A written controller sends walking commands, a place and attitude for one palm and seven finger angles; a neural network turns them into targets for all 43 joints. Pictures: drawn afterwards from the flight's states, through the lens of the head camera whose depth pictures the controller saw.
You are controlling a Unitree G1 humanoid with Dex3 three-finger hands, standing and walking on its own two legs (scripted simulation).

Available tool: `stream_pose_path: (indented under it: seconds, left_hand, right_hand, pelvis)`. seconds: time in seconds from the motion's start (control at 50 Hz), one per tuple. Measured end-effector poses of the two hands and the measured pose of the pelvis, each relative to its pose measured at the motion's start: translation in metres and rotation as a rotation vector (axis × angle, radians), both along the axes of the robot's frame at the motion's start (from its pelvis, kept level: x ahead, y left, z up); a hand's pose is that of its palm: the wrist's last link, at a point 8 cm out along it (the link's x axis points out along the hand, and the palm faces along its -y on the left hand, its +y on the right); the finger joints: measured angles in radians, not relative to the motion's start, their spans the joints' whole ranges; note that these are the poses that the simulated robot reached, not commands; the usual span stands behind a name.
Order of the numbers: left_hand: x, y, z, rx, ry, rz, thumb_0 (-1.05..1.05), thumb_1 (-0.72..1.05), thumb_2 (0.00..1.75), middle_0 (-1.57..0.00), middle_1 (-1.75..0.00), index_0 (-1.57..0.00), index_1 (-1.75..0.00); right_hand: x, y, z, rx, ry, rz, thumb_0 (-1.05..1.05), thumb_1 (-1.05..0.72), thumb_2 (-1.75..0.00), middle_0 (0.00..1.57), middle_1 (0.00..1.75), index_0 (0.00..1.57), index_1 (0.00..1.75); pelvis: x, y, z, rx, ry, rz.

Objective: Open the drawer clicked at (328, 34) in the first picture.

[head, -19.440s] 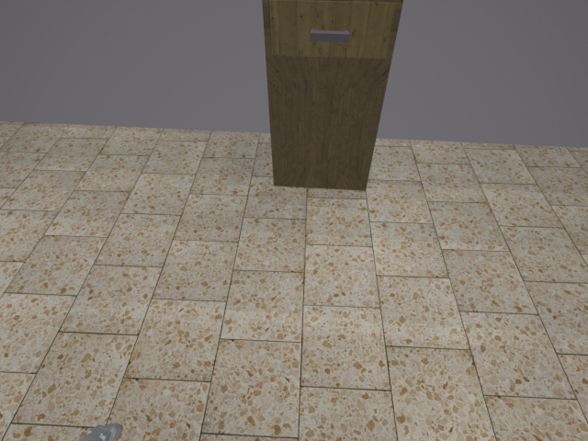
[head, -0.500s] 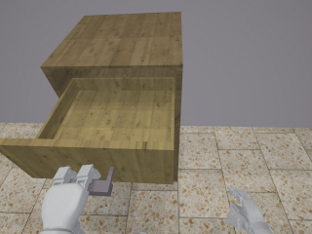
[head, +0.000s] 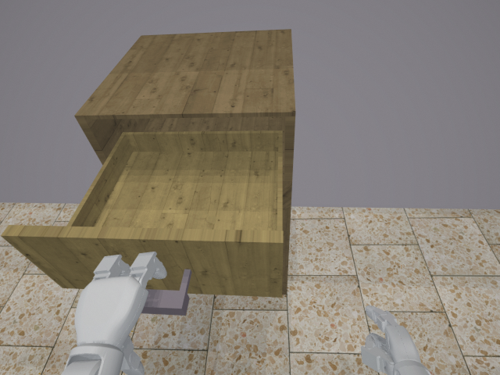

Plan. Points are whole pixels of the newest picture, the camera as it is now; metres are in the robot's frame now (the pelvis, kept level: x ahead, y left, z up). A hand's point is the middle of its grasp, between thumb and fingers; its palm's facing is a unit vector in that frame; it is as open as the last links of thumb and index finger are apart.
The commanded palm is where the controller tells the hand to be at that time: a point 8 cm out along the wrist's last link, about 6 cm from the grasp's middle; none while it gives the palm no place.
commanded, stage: lift the hand off the handle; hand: left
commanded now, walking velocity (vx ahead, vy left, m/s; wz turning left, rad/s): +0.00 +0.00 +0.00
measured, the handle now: (148, 287) +0.24 +0.20 +0.03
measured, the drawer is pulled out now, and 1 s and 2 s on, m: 0.30 0.30 0.30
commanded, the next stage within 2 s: draw the hand back to the body in 1.02 s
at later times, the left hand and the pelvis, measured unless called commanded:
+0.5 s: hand (114, 292) +0.20 +0.21 +0.10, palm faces +0.08 -0.17 -0.98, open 13.3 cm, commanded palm +0.17 +0.20 +0.18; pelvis +0.01 +0.01 +0.02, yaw +0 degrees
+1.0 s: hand (102, 252) +0.22 +0.20 +0.18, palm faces +0.16 -0.18 -0.97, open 13.8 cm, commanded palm +0.17 +0.19 +0.23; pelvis +0.01 +0.01 +0.03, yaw +0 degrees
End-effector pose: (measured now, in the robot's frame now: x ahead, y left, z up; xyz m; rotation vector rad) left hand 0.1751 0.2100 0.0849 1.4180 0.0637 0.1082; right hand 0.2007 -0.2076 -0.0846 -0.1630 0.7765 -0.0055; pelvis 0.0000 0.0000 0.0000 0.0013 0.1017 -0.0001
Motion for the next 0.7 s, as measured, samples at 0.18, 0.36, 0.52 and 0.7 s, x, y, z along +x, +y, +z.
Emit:
stream_pose_path:
  seconds: [0.18, 0.36, 0.52, 0.7]
  left_hand:
    - [0.000, 0.003, 0.023, -0.015, -0.025, -0.005, 0.00, -0.49, 0.30, -0.35, -1.22, -0.40, -1.24]
    - [0.000, 0.003, 0.045, -0.024, -0.033, -0.011, 0.00, -0.49, 0.30, -0.36, -1.22, -0.41, -1.24]
    - [0.000, 0.005, 0.069, -0.021, -0.047, -0.020, 0.00, -0.49, 0.30, -0.37, -1.23, -0.41, -1.24]
    - [0.003, 0.007, 0.099, -0.016, -0.099, -0.031, 0.00, -0.49, 0.30, -0.38, -1.23, -0.37, -1.22]
  right_hand:
    - [0.010, 0.002, 0.010, 0.000, -0.020, 0.016, 0.01, -0.91, -0.90, 0.19, 0.30, 0.20, 0.30]
    - [0.024, 0.015, 0.020, 0.024, -0.049, 0.050, 0.01, -0.91, -0.90, 0.19, 0.30, 0.20, 0.30]
    - [0.032, 0.028, 0.029, 0.051, -0.064, 0.077, 0.01, -0.91, -0.90, 0.19, 0.30, 0.20, 0.30]
    - [0.037, 0.033, 0.038, 0.055, -0.072, 0.096, 0.01, -0.91, -0.90, 0.19, 0.30, 0.20, 0.30]
  pelvis:
    - [0.004, 0.004, 0.006, -0.001, -0.021, 0.000]
    - [0.008, 0.007, 0.012, -0.003, -0.045, 0.002]
    - [0.010, 0.009, 0.018, -0.004, -0.068, 0.001]
    - [0.010, 0.010, 0.024, -0.006, -0.092, 0.003]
